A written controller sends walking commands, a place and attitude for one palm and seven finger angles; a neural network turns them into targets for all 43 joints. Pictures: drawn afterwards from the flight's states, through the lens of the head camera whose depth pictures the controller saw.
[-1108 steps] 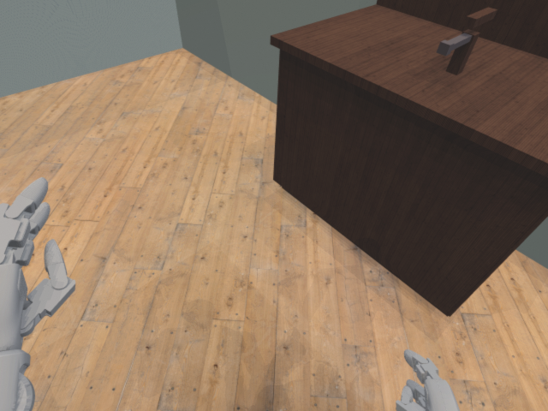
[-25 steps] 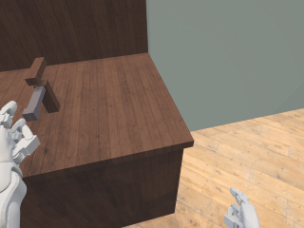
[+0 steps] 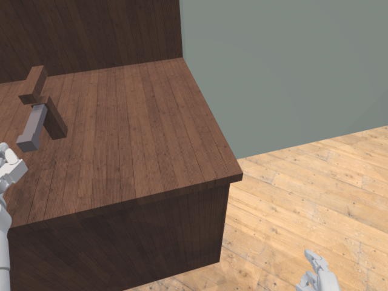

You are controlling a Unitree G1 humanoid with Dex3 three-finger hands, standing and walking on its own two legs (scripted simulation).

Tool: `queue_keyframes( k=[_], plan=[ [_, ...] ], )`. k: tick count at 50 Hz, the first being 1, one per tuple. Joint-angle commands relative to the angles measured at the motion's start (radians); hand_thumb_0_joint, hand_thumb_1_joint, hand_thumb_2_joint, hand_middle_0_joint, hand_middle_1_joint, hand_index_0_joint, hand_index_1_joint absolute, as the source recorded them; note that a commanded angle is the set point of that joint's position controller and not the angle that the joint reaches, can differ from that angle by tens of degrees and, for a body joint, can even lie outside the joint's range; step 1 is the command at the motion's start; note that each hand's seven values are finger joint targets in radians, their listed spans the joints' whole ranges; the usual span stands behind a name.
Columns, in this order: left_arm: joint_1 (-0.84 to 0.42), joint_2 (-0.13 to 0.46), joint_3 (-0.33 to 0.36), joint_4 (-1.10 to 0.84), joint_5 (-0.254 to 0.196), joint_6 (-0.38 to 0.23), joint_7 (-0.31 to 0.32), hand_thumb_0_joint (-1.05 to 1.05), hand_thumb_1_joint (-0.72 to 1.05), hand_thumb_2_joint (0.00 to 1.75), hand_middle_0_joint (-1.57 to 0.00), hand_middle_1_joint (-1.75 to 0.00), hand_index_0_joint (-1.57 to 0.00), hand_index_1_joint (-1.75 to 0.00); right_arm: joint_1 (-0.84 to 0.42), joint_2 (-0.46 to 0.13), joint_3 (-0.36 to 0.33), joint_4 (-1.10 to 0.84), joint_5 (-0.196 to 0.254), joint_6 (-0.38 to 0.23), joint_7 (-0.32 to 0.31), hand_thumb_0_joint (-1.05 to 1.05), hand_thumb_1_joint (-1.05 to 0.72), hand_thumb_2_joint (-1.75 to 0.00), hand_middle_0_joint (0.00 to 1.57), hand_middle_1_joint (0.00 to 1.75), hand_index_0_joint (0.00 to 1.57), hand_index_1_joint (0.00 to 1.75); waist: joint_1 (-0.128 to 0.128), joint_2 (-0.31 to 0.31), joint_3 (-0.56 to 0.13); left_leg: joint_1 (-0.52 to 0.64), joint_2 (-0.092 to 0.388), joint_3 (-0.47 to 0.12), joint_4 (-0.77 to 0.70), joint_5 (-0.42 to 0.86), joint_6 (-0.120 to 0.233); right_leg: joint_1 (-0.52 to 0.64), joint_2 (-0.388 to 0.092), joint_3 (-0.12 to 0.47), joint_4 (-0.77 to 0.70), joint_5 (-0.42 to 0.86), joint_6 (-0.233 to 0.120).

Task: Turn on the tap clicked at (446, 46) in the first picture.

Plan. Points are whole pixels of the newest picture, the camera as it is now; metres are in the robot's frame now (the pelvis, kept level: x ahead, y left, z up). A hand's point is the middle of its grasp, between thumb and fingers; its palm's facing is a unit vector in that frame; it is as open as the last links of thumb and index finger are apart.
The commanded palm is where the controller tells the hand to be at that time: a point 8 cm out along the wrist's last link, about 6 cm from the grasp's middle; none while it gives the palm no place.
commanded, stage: reach beside the lever's end, fingers flat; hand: left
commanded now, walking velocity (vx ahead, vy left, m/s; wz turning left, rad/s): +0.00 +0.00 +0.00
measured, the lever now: (28, 142) +0.34 +0.39 +0.15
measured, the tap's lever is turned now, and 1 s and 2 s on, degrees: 0 2 18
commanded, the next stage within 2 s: push the lever round in 0.74 s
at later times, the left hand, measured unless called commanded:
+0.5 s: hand (20, 151) +0.31 +0.39 +0.14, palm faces +0.56 -0.82 -0.12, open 7.8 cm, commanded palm +0.26 +0.42 +0.15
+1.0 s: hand (24, 156) +0.30 +0.38 +0.14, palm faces +0.57 -0.82 -0.11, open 7.8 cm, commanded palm +0.26 +0.41 +0.14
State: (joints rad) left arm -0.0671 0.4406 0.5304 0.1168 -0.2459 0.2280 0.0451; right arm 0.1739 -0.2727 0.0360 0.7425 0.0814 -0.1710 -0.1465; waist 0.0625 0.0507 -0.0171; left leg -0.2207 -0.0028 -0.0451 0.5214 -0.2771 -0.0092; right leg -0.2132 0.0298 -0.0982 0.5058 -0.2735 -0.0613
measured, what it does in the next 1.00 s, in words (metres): stands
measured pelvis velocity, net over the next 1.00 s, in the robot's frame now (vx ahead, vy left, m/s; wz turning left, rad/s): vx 0.02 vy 0.03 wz -0.01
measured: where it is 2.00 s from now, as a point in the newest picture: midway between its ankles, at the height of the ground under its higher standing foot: outside the picture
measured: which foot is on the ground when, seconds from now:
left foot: down 0.00-1.00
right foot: down 0.00-1.00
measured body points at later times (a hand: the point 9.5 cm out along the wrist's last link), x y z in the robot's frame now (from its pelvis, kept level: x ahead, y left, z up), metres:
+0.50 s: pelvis +0.01 +0.02 +0.00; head +0.01 +0.01 +0.45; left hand +0.28 +0.43 +0.15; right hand +0.14 -0.24 -0.10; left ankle +0.00 +0.13 -0.74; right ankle +0.00 -0.07 -0.74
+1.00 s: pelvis +0.02 +0.03 +0.00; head +0.01 +0.02 +0.45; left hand +0.26 +0.42 +0.15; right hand +0.20 -0.21 -0.09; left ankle +0.00 +0.13 -0.74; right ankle +0.00 -0.07 -0.74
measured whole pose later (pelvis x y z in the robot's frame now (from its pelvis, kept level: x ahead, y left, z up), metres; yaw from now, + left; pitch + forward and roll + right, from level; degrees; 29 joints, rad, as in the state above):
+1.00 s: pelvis +0.02 +0.03 +0.00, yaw +0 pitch +1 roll +0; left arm -0.10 0.42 0.53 0.19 -0.22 0.16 0.01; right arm 0.19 -0.25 0.03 0.70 0.07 -0.16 -0.13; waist 0.06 0.04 -0.04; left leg -0.23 -0.03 -0.03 0.51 -0.29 0.03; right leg -0.22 0.00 -0.08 0.49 -0.28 -0.02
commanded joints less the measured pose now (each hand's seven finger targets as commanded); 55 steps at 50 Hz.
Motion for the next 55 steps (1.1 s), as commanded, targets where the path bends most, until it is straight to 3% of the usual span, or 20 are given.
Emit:
queue_keyframes(
  k=[1, 2, 4, 11, 12, 15, 17, 18, 20, 22, 24, 27, 29, 32, 34, 37, 40, 42, 44, 55],
  plan=[
    [-0.307, 0.378, 0.119, -0.119, 0.006, -0.092, -0.024, 0.0, 0.9, 0.9, -0.16, -0.16, -0.16, -0.16, -0.102, -0.128, -0.051, -0.152, -0.003, -0.052, -0.005, 0.0, -0.9, -0.9, 0.2, 0.3, 0.2, 0.3, -0.019, 0.004, -0.161, -0.021, -0.028, 0.012, -0.049, 0.148, 0.051, 0.061, -0.053, 0.104, -0.099, 0.161, 0.053],
    [-0.303, 0.406, 0.145, -0.112, 0.015, -0.099, -0.023, 0.0, 0.9, 0.9, -0.15, -0.16, -0.15, -0.16, -0.098, -0.125, -0.05, -0.146, -0.002, -0.049, -0.002, 0.0, -0.9, -0.9, 0.2, 0.3, 0.2, 0.3, -0.007, 0.058, -0.173, -0.016, -0.029, 0.013, -0.051, 0.155, 0.048, 0.066, -0.05, 0.1, -0.095, 0.161, 0.046],
    [-0.313, 0.385, 0.123, -0.112, 0.02, -0.117, -0.03, 0.0, 0.9, 0.9, -0.15, -0.16, -0.15, -0.16, -0.08, -0.125, -0.052, -0.16, -0.004, -0.052, 0.003, 0.0, -0.9, -0.9, 0.2, 0.3, 0.2, 0.3, -0.015, 0.055, -0.193, -0.002, -0.029, 0.014, -0.051, 0.189, 0.049, 0.067, -0.043, 0.085, -0.08, 0.205, 0.044],
    [-0.363, 0.429, 0.153, 0.024, 0.017, -0.137, -0.058, 0.0, 0.9, 0.9, -0.15, -0.15, -0.15, -0.15, -0.034, -0.145, -0.061, -0.152, -0.002, -0.045, 0.002, 0.0, -0.9, -0.9, 0.2, 0.3, 0.2, 0.3, -0.037, -0.019, -0.153, -0.045, -0.029, 0.014, -0.043, 0.151, 0.053, 0.011, -0.037, 0.077, -0.082, 0.161, 0.05],
    [-0.399, 0.461, 0.169, 0.029, 0.029, -0.145, -0.054, 0.0, 0.9, 0.9, -0.15, -0.15, -0.15, -0.15, -0.035, -0.143, -0.059, -0.139, -0.001, -0.043, 0.0, 0.0, -0.9, -0.9, 0.2, 0.3, 0.2, 0.3, -0.035, 0.045, -0.148, -0.039, -0.028, 0.013, -0.041, 0.147, 0.052, 0.005, -0.039, 0.083, -0.084, 0.148, 0.044],
    [-0.468, 0.451, 0.126, 0.029, 0.048, -0.187, -0.069, 0.0, 0.9, 0.9, -0.15, -0.15, -0.15, -0.15, -0.011, -0.145, -0.061, -0.143, -0.008, -0.049, 0.001, 0.0, -0.9, -0.9, 0.2, 0.3, 0.2, 0.3, -0.053, 0.066, -0.19, -0.012, -0.029, 0.011, -0.035, 0.16, 0.053, -0.004, -0.032, 0.079, -0.073, 0.157, 0.04],
    [-0.477, 0.493, 0.155, 0.086, 0.057, -0.212, -0.078, 0.0, 0.9, 0.9, -0.15, -0.15, -0.15, -0.15, 0.004, -0.149, -0.061, -0.125, -0.008, -0.044, -0.001, 0.0, -0.9, -0.9, 0.2, 0.3, 0.2, 0.3, -0.055, 0.085, -0.176, -0.023, -0.024, 0.007, -0.032, 0.152, 0.052, -0.018, -0.029, 0.079, -0.071, 0.146, 0.035],
    [-0.493, 0.467, 0.128, 0.09, 0.054, -0.227, -0.089, 0.0, 0.9, 0.9, -0.15, -0.15, -0.15, -0.15, 0.013, -0.149, -0.061, -0.132, -0.009, -0.046, 0.0, 0.0, -0.9, -0.9, 0.2, 0.3, 0.2, 0.3, -0.064, 0.053, -0.185, -0.02, -0.024, 0.0, -0.037, 0.152, 0.052, -0.018, -0.026, 0.072, -0.065, 0.146, 0.036],
    [-0.461, 0.433, 0.105, 0.062, 0.043, -0.247, -0.108, 0.0, 0.9, 0.9, -0.15, -0.15, -0.15, -0.15, 0.011, -0.147, -0.066, -0.145, -0.01, -0.053, 0.002, 0.0, -0.9, -0.9, 0.2, 0.3, 0.2, 0.3, -0.05, 0.095, -0.233, 0.018, -0.024, 0.0, -0.034, 0.191, 0.05, -0.003, -0.023, 0.069, -0.058, 0.18, 0.031],
    [-0.401, 0.438, 0.128, 0.081, 0.039, -0.242, -0.109, 0.0, 0.9, 0.9, -0.15, -0.15, -0.15, -0.15, 0.01, -0.146, -0.065, -0.144, -0.006, -0.05, 0.003, 0.0, -0.9, -0.9, 0.2, 0.3, 0.2, 0.3, -0.031, 0.099, -0.217, 0.018, -0.018, -0.009, -0.046, 0.202, 0.044, 0.001, -0.021, 0.058, -0.059, 0.18, 0.027],
    [-0.342, 0.419, 0.139, 0.088, 0.025, -0.226, -0.106, 0.0, 0.9, 0.9, -0.15, -0.15, -0.15, -0.15, 0.018, -0.148, -0.07, -0.157, -0.007, -0.051, 0.007, 0.0, -0.9, -0.9, 0.2, 0.3, 0.2, 0.3, -0.021, 0.038, -0.216, 0.006, -0.016, -0.016, -0.055, 0.225, 0.04, 0.019, -0.019, 0.047, -0.055, 0.202, 0.029],
    [-0.271, 0.417, 0.171, 0.026, 0.022, -0.205, -0.08, 0.0, 0.9, 0.9, -0.15, -0.15, -0.15, -0.15, 0.001, -0.142, -0.07, -0.169, -0.009, -0.049, 0.012, 0.0, -0.9, -0.9, 0.2, 0.3, 0.2, 0.3, 0.002, 0.059, -0.209, 0.023, -0.01, -0.023, -0.065, 0.281, 0.03, 0.031, -0.019, 0.04, -0.053, 0.226, 0.026],
    [-0.254, 0.397, 0.168, -0.006, 0.021, -0.193, -0.064, 0.0, 0.9, 0.9, -0.15, -0.15, -0.15, -0.15, 0.003, -0.142, -0.073, -0.177, -0.011, -0.046, 0.015, 0.0, -0.9, -0.9, 0.2, 0.3, 0.2, 0.3, -0.004, 0.024, -0.205, 0.019, -0.009, -0.016, -0.065, 0.297, 0.031, 0.03, -0.019, 0.038, -0.052, 0.24, 0.032],
    [-0.255, 0.401, 0.179, -0.088, 0.033, -0.198, -0.043, 0.0, 0.9, 0.9, -0.15, -0.15, -0.15, -0.15, -0.013, -0.133, -0.073, -0.174, -0.014, -0.045, 0.016, 0.0, -0.9, -0.9, 0.2, 0.3, 0.2, 0.3, 0.002, 0.095, -0.194, 0.05, -0.004, -0.019, -0.066, 0.328, 0.02, 0.022, -0.018, 0.04, -0.051, 0.234, 0.027],
    [-0.314, 0.365, 0.133, -0.135, 0.038, -0.206, -0.037, 0.0, 0.9, 0.9, -0.15, -0.15, -0.15, -0.15, -0.012, -0.131, -0.071, -0.17, -0.019, -0.049, 0.015, 0.0, -0.9, -0.9, 0.2, 0.3, 0.2, 0.3, -0.022, 0.102, -0.197, 0.076, -0.002, -0.027, -0.069, 0.326, 0.011, -0.002, -0.016, 0.039, -0.05, 0.218, 0.026],
    [-0.308, 0.36, 0.13, -0.159, 0.044, -0.209, -0.034, 0.0, 0.9, 0.9, -0.15, -0.15, -0.15, -0.15, -0.026, -0.126, -0.068, -0.159, -0.02, -0.048, 0.007, 0.0, -0.9, -0.9, 0.2, 0.3, 0.2, 0.3, -0.019, 0.115, -0.187, 0.094, 0.001, -0.031, -0.071, 0.335, 0.004, -0.004, -0.014, 0.038, -0.05, 0.211, 0.023],
    [-0.32, 0.295, 0.071, -0.158, 0.033, -0.189, -0.047, 0.0, 0.9, 0.9, -0.15, -0.15, -0.15, -0.15, -0.03, -0.128, -0.069, -0.158, -0.02, -0.05, 0.003, 0.0, -0.9, -0.9, 0.2, 0.3, 0.2, 0.3, -0.033, 0.081, -0.188, 0.112, 0.002, -0.035, -0.07, 0.354, -0.002, -0.009, -0.016, 0.033, -0.051, 0.224, 0.025],
    [-0.279, 0.298, 0.086, -0.158, 0.031, -0.169, -0.043, 0.0, 0.9, 0.9, -0.15, -0.15, -0.15, -0.15, -0.041, -0.124, -0.064, -0.158, -0.018, -0.046, 0.002, 0.0, -0.9, -0.9, 0.2, 0.3, 0.2, 0.3, -0.018, 0.09, -0.185, 0.106, 0.001, -0.036, -0.073, 0.363, -0.007, 0.003, -0.017, 0.032, -0.052, 0.229, 0.023],
    [-0.267, 0.291, 0.085, -0.144, 0.024, -0.15, -0.044, 0.0, 0.9, 0.9, -0.15, -0.15, -0.15, -0.15, -0.038, -0.128, -0.068, -0.163, -0.017, -0.039, 0.003, 0.0, -0.9, -0.9, 0.2, 0.3, 0.2, 0.3, -0.023, 0.024, -0.191, 0.094, 0.0, -0.033, -0.071, 0.377, -0.005, 0.013, -0.019, 0.027, -0.051, 0.252, 0.026],
    [-0.36, 0.288, 0.056, -0.153, 0.046, -0.144, -0.003, 0.0, 0.9, 0.9, -0.15, -0.15, -0.15, -0.15, -0.058, -0.119, -0.057, -0.171, -0.016, -0.017, 0.008, 0.0, -0.9, -0.9, 0.2, 0.3, 0.2, 0.3, -0.033, 0.061, -0.192, 0.071, -0.011, -0.012, -0.064, 0.301, 0.012, 0.017, -0.022, 0.044, -0.057, 0.24, 0.025]
  ],
)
